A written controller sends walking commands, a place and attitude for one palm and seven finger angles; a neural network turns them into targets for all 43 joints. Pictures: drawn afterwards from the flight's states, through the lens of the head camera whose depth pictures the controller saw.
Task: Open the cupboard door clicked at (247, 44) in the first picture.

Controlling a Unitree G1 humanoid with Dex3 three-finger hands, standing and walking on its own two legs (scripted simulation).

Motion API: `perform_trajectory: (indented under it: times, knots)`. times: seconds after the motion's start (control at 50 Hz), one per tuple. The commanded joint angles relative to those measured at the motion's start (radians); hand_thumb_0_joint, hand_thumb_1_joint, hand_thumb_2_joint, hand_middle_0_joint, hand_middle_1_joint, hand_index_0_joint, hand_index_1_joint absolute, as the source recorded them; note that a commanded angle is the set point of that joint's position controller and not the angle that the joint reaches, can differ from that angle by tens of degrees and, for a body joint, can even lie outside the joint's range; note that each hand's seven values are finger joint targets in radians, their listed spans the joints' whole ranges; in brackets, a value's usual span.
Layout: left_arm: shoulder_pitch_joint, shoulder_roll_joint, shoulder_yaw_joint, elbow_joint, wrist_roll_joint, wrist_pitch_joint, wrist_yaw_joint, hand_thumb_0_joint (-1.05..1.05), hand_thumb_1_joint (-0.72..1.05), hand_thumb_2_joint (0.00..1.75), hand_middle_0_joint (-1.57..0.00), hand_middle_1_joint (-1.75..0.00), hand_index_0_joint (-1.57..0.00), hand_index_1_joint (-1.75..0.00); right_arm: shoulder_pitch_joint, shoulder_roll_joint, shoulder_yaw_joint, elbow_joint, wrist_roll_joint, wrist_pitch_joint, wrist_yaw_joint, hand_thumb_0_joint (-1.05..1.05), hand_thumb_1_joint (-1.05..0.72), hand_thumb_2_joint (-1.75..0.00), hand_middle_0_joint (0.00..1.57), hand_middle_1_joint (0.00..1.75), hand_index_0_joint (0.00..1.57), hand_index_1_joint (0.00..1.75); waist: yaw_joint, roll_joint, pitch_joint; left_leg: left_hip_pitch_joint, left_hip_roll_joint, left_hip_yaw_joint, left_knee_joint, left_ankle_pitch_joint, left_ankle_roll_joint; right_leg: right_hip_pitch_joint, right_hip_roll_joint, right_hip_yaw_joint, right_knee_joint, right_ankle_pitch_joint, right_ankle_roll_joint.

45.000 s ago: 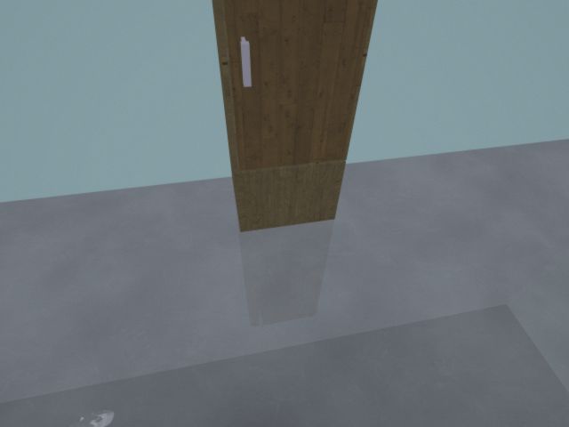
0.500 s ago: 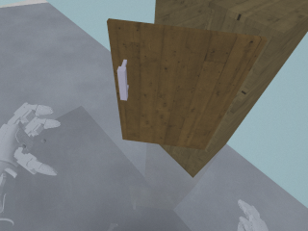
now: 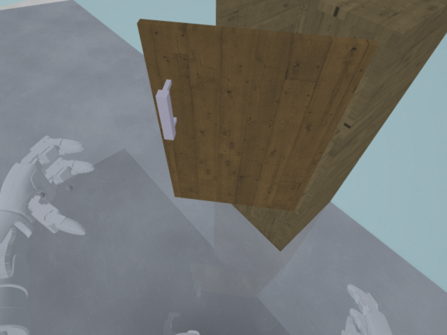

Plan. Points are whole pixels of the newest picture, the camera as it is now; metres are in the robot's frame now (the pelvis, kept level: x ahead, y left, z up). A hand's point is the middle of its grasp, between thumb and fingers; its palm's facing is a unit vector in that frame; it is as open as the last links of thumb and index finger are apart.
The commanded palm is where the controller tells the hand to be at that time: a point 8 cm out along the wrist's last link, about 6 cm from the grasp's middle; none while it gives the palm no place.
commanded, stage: move the hooked fingers beside the handle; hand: left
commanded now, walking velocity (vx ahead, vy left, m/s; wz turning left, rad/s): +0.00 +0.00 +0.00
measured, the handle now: (168, 110) +0.54 +0.16 +0.07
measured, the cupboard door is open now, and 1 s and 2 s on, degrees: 41 41 41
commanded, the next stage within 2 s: none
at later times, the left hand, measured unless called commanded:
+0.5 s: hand (94, 157) +0.40 +0.26 +0.08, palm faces -0.04 -1.00 -0.03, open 14.0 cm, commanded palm +0.38 +0.31 +0.08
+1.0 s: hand (119, 135) +0.45 +0.23 +0.08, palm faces -0.05 -1.00 -0.01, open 14.0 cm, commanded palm +0.44 +0.28 +0.08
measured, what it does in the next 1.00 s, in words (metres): stands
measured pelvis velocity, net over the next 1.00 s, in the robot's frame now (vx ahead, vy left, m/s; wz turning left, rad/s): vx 0.01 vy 0.02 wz -0.03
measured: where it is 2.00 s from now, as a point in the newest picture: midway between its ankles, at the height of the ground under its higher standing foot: outside the picture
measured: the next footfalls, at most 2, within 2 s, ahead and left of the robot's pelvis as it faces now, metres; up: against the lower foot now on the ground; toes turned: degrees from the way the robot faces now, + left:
none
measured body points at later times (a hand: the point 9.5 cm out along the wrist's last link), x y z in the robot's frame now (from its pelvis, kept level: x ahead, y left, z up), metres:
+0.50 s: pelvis +0.01 +0.01 +0.00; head +0.08 +0.02 +0.44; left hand +0.39 +0.32 +0.08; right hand +0.09 -0.27 -0.10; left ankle +0.01 +0.07 -0.71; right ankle +0.00 -0.09 -0.71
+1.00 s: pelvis +0.01 +0.02 -0.01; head +0.08 +0.04 +0.44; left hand +0.45 +0.29 +0.09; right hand +0.06 -0.25 -0.11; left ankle +0.01 +0.07 -0.71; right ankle +0.00 -0.09 -0.71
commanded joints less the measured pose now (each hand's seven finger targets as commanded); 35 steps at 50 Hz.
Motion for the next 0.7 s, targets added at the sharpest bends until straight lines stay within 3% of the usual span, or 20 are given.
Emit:
perform_trajectory:
  times: [0.0,0.06,0.08,0.12,0.14,0.18,0.26,0.28,0.32,0.34,0.4,0.42,0.44,0.48,0.5,0.56,0.58,0.62,0.64,0.68]
  knots:
    - [-0.334,0.310,0.092,-0.121,-0.035,-0.071,-0.007,0.00,-0.50,0.30,-0.30,-1.20,-0.30,-1.20,0.020,-0.151,-0.061,-0.105,0.006,-0.031,-0.015,0.00,-0.90,-0.90,0.20,0.30,0.20,0.30,-0.031,0.040,-0.275,0.148,0.039,-0.071,-0.095,0.240,-0.033,0.074,-0.030,0.115,-0.093,0.215,0.019]
    - [-0.380,0.313,0.080,-0.046,-0.025,-0.054,-0.008,0.00,-0.50,0.30,-0.30,-1.20,-0.30,-1.20,0.027,-0.157,-0.062,-0.104,0.010,-0.018,-0.012,0.00,-0.90,-0.90,0.20,0.30,0.20,0.30,-0.033,0.046,-0.252,0.109,0.037,-0.068,-0.094,0.229,-0.035,0.058,-0.036,0.116,-0.084,0.213,0.020]
    - [-0.363,0.342,0.109,-0.037,-0.022,-0.055,-0.004,0.00,-0.50,0.30,-0.30,-1.20,-0.30,-1.20,0.035,-0.158,-0.067,-0.104,0.006,-0.016,-0.009,0.00,-0.90,-0.90,0.20,0.30,0.20,0.30,-0.019,0.048,-0.267,0.108,0.036,-0.063,-0.086,0.248,-0.034,0.081,-0.038,0.124,-0.082,0.236,0.017]
    - [-0.346,0.334,0.099,-0.058,-0.014,-0.059,-0.001,0.00,-0.50,0.30,-0.30,-1.20,-0.30,-1.20,0.044,-0.155,-0.068,-0.122,0.007,-0.008,-0.001,0.00,-0.90,-0.90,0.20,0.30,0.20,0.30,-0.009,0.080,-0.318,0.136,0.035,-0.060,-0.091,0.291,-0.034,0.094,-0.033,0.118,-0.072,0.274,0.018]
    - [-0.370,0.331,0.086,-0.072,-0.010,-0.065,0.003,0.00,-0.50,0.30,-0.30,-1.20,-0.30,-1.20,0.046,-0.154,-0.070,-0.120,0.009,-0.004,0.001,0.00,-0.90,-0.90,0.20,0.30,0.20,0.30,-0.019,0.093,-0.321,0.148,0.038,-0.059,-0.088,0.303,-0.034,0.084,-0.032,0.117,-0.072,0.284,0.019]
    - [-0.358,0.335,0.099,-0.084,-0.012,-0.078,0.016,0.00,-0.50,0.30,-0.30,-1.20,-0.30,-1.20,0.061,-0.154,-0.075,-0.120,0.004,0.003,0.004,0.00,-0.90,-0.90,0.20,0.30,0.20,0.30,-0.014,0.057,-0.338,0.152,0.043,-0.059,-0.082,0.341,-0.033,0.100,-0.029,0.115,-0.066,0.318,0.019]
    - [-0.407,0.332,0.113,-0.047,-0.017,-0.094,0.033,0.00,-0.50,0.30,-0.30,-1.20,-0.30,-1.20,0.076,-0.156,-0.078,-0.109,0.006,0.018,0.006,0.00,-0.90,-0.90,0.20,0.30,0.20,0.30,-0.033,0.028,-0.321,0.135,0.043,-0.055,-0.083,0.324,-0.031,0.083,-0.026,0.116,-0.066,0.325,0.028]
    - [-0.384,0.367,0.148,-0.021,-0.017,-0.094,0.039,0.00,-0.50,0.30,-0.30,-1.20,-0.30,-1.20,0.087,-0.161,-0.080,-0.103,0.003,0.025,0.005,0.00,-0.90,-0.90,0.20,0.30,0.20,0.30,-0.023,0.003,-0.316,0.110,0.045,-0.051,-0.082,0.325,-0.030,0.101,-0.028,0.120,-0.066,0.334,0.028]
    - [-0.423,0.358,0.127,-0.031,-0.001,-0.103,0.041,0.00,-0.50,0.30,-0.30,-1.20,-0.30,-1.20,0.092,-0.158,-0.081,-0.103,0.006,0.033,0.007,0.00,-0.90,-0.90,0.20,0.30,0.20,0.30,-0.030,0.051,-0.329,0.132,0.044,-0.052,-0.088,0.342,-0.031,0.090,-0.027,0.117,-0.060,0.341,0.028]
    - [-0.427,0.316,0.089,-0.032,0.004,-0.101,0.037,0.00,-0.50,0.30,-0.30,-1.20,-0.30,-1.20,0.090,-0.154,-0.081,-0.108,0.005,0.034,0.008,0.00,-0.90,-0.90,0.20,0.30,0.20,0.30,-0.035,0.081,-0.341,0.157,0.044,-0.052,-0.086,0.348,-0.033,0.070,-0.026,0.115,-0.059,0.330,0.028]
    - [-0.476,0.341,0.091,-0.029,0.017,-0.112,0.040,0.00,-0.50,0.30,-0.30,-1.20,-0.30,-1.20,0.113,-0.159,-0.084,-0.094,0.003,0.048,0.008,0.00,-0.90,-0.90,0.20,0.30,0.20,0.30,-0.046,0.089,-0.359,0.198,0.052,-0.064,-0.079,0.396,-0.036,0.041,-0.018,0.109,-0.058,0.330,0.025]
    - [-0.513,0.297,0.045,-0.036,0.018,-0.115,0.037,0.00,-0.50,0.30,-0.30,-1.20,-0.30,-1.20,0.108,-0.155,-0.083,-0.095,0.004,0.049,0.008,0.00,-0.90,-0.90,0.20,0.30,0.20,0.30,-0.057,0.110,-0.351,0.216,0.052,-0.069,-0.080,0.391,-0.039,0.014,-0.018,0.105,-0.059,0.314,0.024]
    - [-0.538,0.311,0.059,-0.036,0.018,-0.121,0.042,0.00,-0.50,0.30,-0.30,-1.20,-0.30,-1.20,0.113,-0.159,-0.086,-0.088,0.002,0.051,0.007,0.00,-0.90,-0.90,0.20,0.30,0.20,0.30,-0.058,0.105,-0.361,0.234,0.057,-0.081,-0.078,0.407,-0.043,0.001,-0.017,0.098,-0.055,0.307,0.022]
    - [-0.570,0.286,0.028,-0.013,0.015,-0.124,0.047,0.00,-0.50,0.30,-0.30,-1.20,-0.30,-1.20,0.124,-0.161,-0.085,-0.077,0.002,0.060,0.006,0.00,-0.90,-0.90,0.20,0.30,0.20,0.30,-0.070,0.090,-0.349,0.251,0.062,-0.086,-0.075,0.429,-0.046,-0.023,-0.016,0.093,-0.058,0.303,0.020]
    - [-0.564,0.296,0.048,0.011,0.019,-0.123,0.055,0.00,-0.50,0.30,-0.30,-1.20,-0.30,-1.20,0.129,-0.161,-0.087,-0.073,0.001,0.065,0.008,0.00,-0.90,-0.90,0.20,0.30,0.20,0.30,-0.061,0.092,-0.358,0.257,0.062,-0.091,-0.077,0.437,-0.048,-0.026,-0.014,0.092,-0.057,0.302,0.021]
    - [-0.593,0.255,0.010,0.053,0.029,-0.115,0.068,0.00,-0.50,0.30,-0.30,-1.20,-0.30,-1.20,0.130,-0.162,-0.086,-0.071,0.000,0.078,0.010,0.00,-0.90,-0.90,0.20,0.30,0.20,0.30,-0.066,0.089,-0.349,0.270,0.065,-0.105,-0.082,0.446,-0.063,-0.062,-0.016,0.081,-0.053,0.275,0.020]
    - [-0.599,0.268,0.018,0.074,0.032,-0.113,0.076,0.00,-0.50,0.30,-0.30,-1.20,-0.30,-1.20,0.141,-0.165,-0.087,-0.065,-0.003,0.084,0.012,0.00,-0.90,-0.90,0.20,0.30,0.20,0.30,-0.066,0.056,-0.347,0.263,0.067,-0.106,-0.078,0.462,-0.062,-0.053,-0.017,0.080,-0.051,0.285,0.018]
    - [-0.587,0.295,0.040,0.074,0.047,-0.116,0.092,0.00,-0.50,0.30,-0.30,-1.20,-0.30,-1.20,0.144,-0.165,-0.088,-0.073,-0.004,0.098,0.017,0.00,-0.90,-0.90,0.20,0.30,0.20,0.30,-0.052,0.080,-0.377,0.274,0.068,-0.111,-0.079,0.506,-0.073,-0.047,-0.018,0.078,-0.042,0.297,0.019]
    - [-0.608,0.253,-0.001,0.080,0.053,-0.116,0.096,0.00,-0.50,0.30,-0.30,-1.20,-0.30,-1.20,0.141,-0.160,-0.086,-0.078,-0.002,0.104,0.020,0.00,-0.90,-0.90,0.20,0.30,0.20,0.30,-0.061,0.090,-0.364,0.286,0.071,-0.114,-0.080,0.505,-0.078,-0.071,-0.017,0.077,-0.043,0.282,0.020]
    - [-0.660,0.243,-0.015,0.072,0.058,-0.130,0.113,0.00,-0.50,0.30,-0.30,-1.20,-0.30,-1.20,0.147,-0.159,-0.089,-0.069,-0.006,0.112,0.024,0.00,-0.90,-0.90,0.20,0.30,0.20,0.30,-0.067,0.098,-0.361,0.310,0.080,-0.126,-0.076,0.529,-0.084,-0.097,-0.017,0.072,-0.042,0.264,0.017]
